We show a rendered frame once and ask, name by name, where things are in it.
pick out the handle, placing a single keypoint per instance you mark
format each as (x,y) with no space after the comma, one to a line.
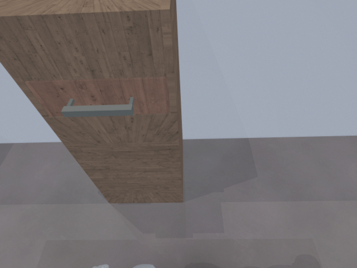
(99,110)

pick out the drawer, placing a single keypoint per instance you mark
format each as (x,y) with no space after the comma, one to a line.
(150,94)

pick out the cabinet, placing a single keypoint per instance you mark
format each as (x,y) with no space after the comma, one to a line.
(130,159)

